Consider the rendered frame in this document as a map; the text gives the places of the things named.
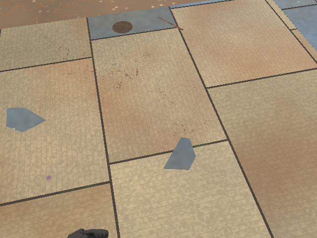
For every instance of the left robot hand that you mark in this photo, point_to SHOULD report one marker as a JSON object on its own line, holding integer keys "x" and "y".
{"x": 90, "y": 233}

